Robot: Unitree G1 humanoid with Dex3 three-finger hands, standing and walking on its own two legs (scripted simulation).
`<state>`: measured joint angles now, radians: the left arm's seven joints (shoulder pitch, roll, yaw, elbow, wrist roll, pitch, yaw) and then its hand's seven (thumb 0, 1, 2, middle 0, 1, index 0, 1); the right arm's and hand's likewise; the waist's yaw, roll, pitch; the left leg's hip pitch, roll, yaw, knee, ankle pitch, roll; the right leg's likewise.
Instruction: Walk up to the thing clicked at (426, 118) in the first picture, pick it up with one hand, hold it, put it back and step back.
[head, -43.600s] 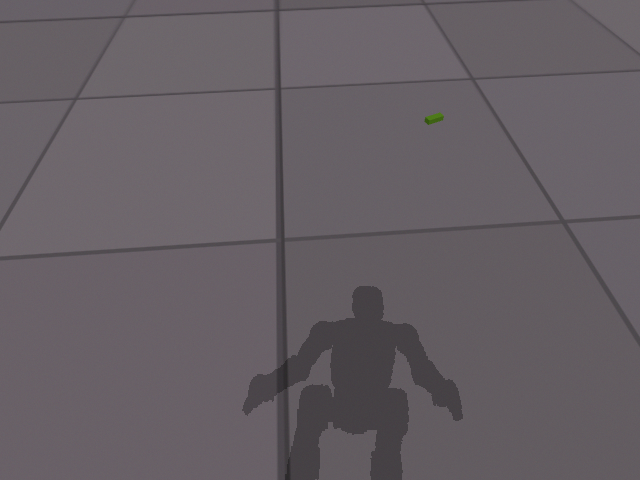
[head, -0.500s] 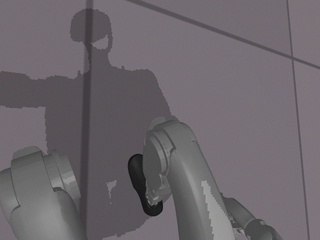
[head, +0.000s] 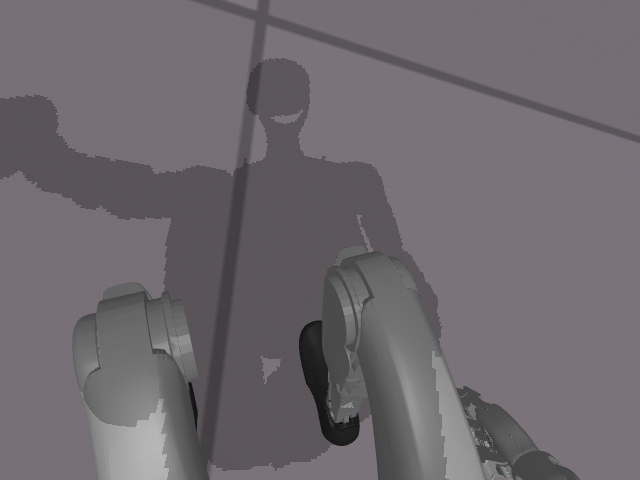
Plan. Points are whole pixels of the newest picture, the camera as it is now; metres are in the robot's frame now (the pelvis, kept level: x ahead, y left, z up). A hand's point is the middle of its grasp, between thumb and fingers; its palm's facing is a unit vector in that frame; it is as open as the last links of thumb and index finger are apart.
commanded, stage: settle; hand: left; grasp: from above
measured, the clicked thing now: out of the picture +0.45 +0.41 -0.22
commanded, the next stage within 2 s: go down in 0.08 s
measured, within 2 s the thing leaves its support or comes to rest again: neither
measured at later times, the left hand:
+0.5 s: hand out of the picture +0.43 +0.40 -0.09, palm faces -0.38 -0.08 -0.92, open 9.1 cm
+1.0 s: hand out of the picture +0.40 +0.40 +0.06, palm faces -0.43 -0.12 -0.89, open 12.0 cm
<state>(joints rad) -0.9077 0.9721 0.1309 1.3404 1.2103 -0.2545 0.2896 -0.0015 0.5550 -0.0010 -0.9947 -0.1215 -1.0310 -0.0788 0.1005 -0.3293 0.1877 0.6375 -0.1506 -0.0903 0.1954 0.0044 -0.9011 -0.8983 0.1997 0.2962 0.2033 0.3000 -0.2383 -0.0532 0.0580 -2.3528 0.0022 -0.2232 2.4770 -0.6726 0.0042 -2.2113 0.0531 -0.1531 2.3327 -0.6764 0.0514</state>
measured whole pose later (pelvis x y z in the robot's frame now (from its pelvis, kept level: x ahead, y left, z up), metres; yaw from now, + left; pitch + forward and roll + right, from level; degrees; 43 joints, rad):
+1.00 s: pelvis +0.00 +0.00 +0.13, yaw +7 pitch +34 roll -8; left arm -0.77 0.87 0.12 0.98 1.07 -0.30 -0.03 0.00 -0.15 0.66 -0.37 -0.75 -0.39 -0.73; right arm 0.17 -0.28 0.06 0.63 -0.03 0.06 0.04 0.01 -0.90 -0.90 0.20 0.30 0.20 0.30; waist -0.15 0.03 -0.14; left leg -2.01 0.02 -0.10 2.03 -0.62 0.02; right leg -1.92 0.02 -0.06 1.95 -0.64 0.04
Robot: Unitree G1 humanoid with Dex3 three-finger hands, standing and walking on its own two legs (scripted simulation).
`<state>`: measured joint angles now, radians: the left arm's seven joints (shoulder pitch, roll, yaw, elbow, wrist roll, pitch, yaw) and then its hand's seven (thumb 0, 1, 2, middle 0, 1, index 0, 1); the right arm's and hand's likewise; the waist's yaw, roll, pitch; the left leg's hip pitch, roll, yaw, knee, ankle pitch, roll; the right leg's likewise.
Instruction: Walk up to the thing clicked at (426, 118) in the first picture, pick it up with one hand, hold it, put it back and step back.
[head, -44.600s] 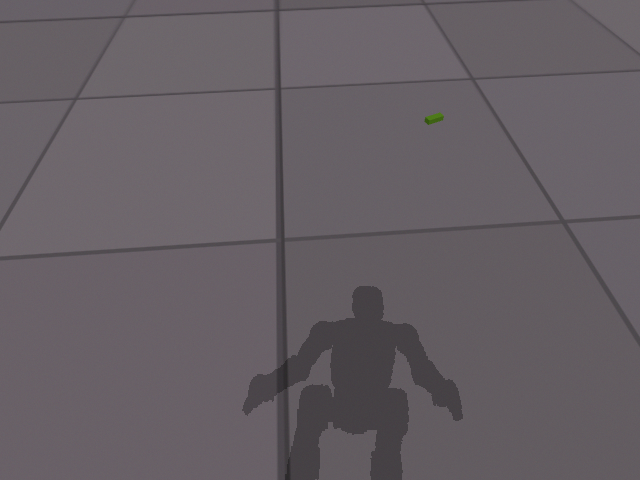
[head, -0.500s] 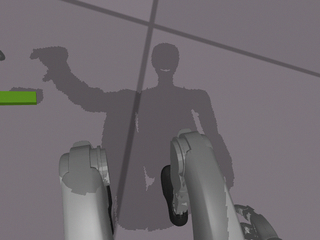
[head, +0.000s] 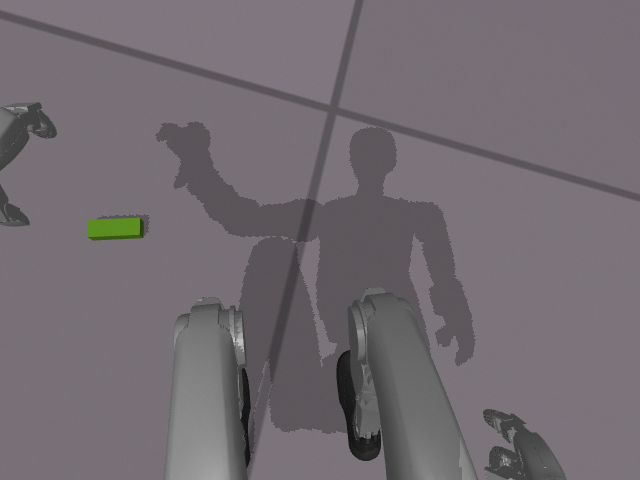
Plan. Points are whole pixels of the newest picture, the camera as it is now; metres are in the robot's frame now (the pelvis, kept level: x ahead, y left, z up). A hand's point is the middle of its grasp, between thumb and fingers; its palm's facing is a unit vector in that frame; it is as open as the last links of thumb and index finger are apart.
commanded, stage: go down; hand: left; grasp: from above
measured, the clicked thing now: (116, 229) +0.49 +0.36 -0.43
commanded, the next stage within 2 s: approach in 2.00 s
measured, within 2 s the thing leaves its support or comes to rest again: neither
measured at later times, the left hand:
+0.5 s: hand out of the picture +0.45 +0.36 -0.01, palm faces -0.43 -0.06 -0.90, open 13.2 cm
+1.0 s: hand out of the picture +0.45 +0.37 +0.01, palm faces -0.43 -0.06 -0.90, open 13.4 cm
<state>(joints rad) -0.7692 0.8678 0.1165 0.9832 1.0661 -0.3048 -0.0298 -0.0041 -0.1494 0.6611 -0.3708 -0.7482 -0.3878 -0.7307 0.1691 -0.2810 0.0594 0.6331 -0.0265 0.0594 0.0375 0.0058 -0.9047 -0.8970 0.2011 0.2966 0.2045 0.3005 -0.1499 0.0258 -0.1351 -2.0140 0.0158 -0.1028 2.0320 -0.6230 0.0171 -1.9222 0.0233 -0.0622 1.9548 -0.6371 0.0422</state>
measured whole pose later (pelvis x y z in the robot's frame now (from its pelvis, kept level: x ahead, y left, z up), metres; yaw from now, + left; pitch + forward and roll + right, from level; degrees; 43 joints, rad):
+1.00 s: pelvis +0.01 +0.01 +0.08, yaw +1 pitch +32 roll -8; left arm -0.80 0.84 0.10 1.13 1.14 -0.29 0.06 0.00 -0.39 0.85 -0.22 -0.88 -0.22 -0.88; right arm 0.19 -0.25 0.04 0.70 -0.02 0.04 0.03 0.01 -0.91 -0.90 0.20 0.30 0.20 0.30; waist -0.16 0.04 -0.15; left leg -1.74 0.02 -0.10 1.76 -0.58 0.02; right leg -1.65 0.02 -0.06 1.67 -0.58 0.04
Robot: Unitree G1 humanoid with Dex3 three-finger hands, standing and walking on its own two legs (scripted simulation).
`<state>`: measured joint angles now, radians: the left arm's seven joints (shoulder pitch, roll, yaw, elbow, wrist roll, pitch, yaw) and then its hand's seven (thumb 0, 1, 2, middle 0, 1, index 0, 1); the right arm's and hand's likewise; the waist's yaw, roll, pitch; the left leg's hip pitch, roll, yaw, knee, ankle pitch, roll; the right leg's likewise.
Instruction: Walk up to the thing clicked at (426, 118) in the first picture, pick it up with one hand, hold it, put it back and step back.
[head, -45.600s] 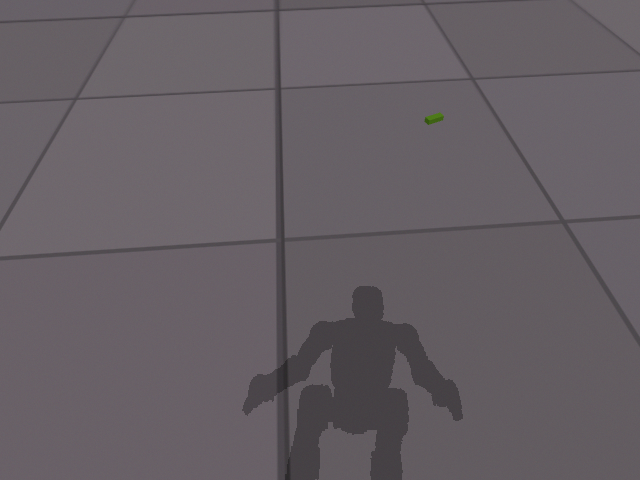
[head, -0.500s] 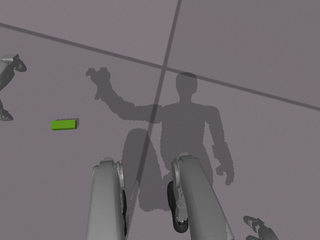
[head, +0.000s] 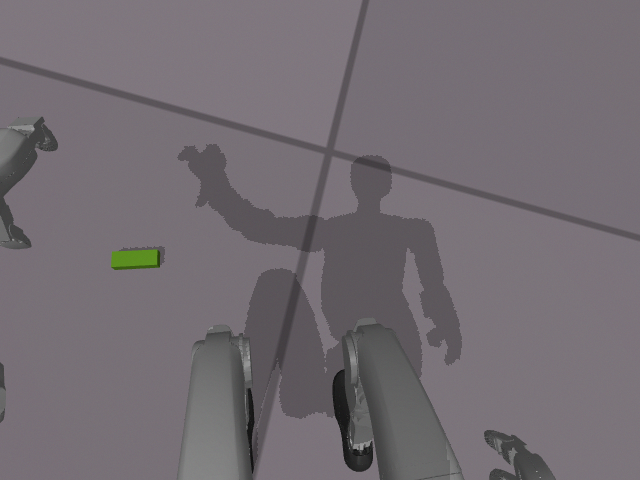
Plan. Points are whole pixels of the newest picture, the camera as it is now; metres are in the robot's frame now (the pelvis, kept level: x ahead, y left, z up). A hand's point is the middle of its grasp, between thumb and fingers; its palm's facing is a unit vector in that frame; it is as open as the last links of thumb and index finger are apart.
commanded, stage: go down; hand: left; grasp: from above
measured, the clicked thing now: (136, 259) +0.49 +0.34 -0.52
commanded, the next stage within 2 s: approach in 1.00 s
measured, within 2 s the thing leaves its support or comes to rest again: neither
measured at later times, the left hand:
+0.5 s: hand out of the picture +0.44 +0.36 -0.05, palm faces -0.44 -0.05 -0.90, open 13.4 cm
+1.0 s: hand out of the picture +0.45 +0.36 -0.06, palm faces -0.42 -0.05 -0.91, open 13.1 cm
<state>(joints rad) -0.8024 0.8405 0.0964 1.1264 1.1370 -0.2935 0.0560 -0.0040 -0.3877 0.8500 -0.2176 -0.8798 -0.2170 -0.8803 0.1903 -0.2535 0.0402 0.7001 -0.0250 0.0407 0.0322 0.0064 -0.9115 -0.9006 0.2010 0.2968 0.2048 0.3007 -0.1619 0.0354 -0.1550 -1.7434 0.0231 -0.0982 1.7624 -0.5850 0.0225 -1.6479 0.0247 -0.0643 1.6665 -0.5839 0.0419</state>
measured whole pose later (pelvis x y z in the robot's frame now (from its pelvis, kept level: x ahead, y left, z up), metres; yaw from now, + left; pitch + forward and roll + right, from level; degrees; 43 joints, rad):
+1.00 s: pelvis +0.01 +0.00 +0.02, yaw +0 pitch +33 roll -9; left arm -0.76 0.84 0.13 1.10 1.15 -0.33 0.09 0.00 -0.34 0.80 -0.28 -0.81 -0.27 -0.82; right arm 0.19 -0.25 0.03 0.70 -0.03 0.05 0.04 0.01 -0.92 -0.90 0.20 0.30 0.20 0.30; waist -0.15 0.03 -0.15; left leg -1.68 0.03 -0.09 1.71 -0.60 0.03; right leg -1.58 0.03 -0.06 1.60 -0.59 0.05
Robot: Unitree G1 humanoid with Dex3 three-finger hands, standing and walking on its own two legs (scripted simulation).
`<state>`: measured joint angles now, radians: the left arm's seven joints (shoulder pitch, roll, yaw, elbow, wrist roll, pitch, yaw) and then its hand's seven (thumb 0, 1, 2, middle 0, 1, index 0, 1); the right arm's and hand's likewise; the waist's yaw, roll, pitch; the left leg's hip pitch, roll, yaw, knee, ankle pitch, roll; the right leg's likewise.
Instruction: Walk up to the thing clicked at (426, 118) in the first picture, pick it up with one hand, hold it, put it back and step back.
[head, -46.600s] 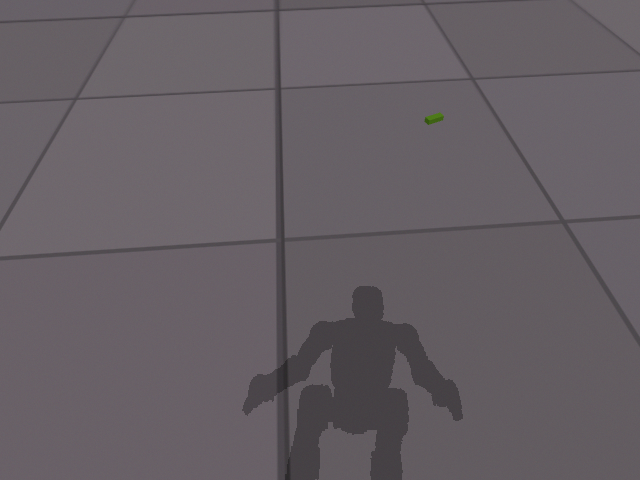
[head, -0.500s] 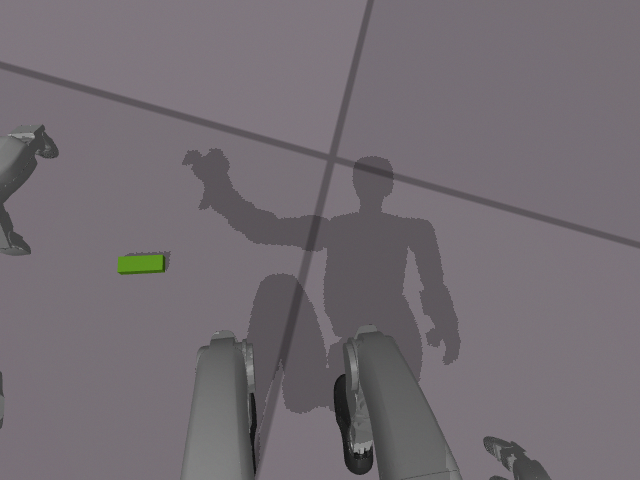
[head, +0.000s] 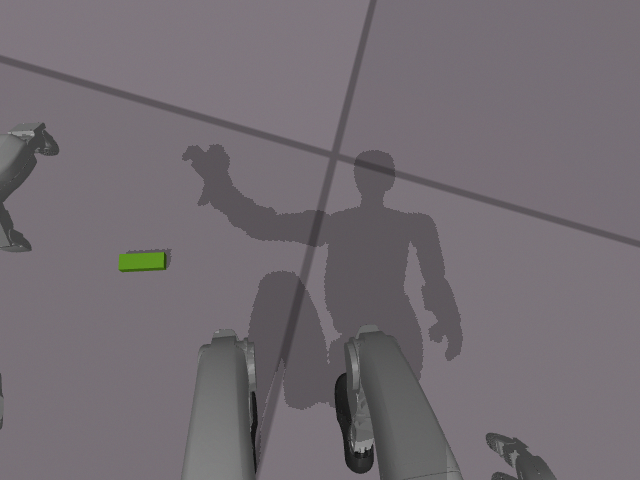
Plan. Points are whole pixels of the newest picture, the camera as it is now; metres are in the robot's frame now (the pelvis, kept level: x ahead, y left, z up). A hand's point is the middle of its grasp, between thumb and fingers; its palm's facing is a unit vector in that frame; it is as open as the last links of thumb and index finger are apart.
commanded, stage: approach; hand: left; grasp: from above
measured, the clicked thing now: (143, 262) +0.47 +0.34 -0.54
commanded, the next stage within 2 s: rest palm in 1.18 s
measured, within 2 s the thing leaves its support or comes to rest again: neither
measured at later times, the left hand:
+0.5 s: hand (51, 229) +0.43 +0.35 -0.16, palm faces -0.50 -0.04 -0.87, open 13.2 cm
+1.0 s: hand (134, 251) +0.46 +0.32 -0.40, palm faces -0.48 -0.07 -0.87, open 13.1 cm
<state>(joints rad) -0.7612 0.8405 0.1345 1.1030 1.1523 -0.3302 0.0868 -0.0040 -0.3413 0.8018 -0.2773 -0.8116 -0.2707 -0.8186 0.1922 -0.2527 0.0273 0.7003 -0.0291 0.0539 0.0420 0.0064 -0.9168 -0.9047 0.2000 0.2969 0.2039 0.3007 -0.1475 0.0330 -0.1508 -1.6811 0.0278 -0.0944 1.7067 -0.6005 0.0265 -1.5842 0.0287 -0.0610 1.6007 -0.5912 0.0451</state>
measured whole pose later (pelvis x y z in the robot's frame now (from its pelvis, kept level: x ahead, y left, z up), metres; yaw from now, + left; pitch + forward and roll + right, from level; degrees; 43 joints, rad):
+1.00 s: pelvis -0.02 -0.01 -0.21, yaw -5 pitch +34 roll -11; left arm -1.07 1.04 0.18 1.59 1.36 -0.37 0.39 0.00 -0.35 0.81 -0.24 -0.92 -0.26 -0.90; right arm 0.11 -0.24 0.16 0.73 -0.16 -0.02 0.13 0.00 -0.91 -0.90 0.20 0.30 0.20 0.30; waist -0.29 -0.06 0.05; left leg -2.34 0.01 -0.16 2.40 -0.66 0.01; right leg -2.23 0.05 -0.10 2.29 -0.67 0.06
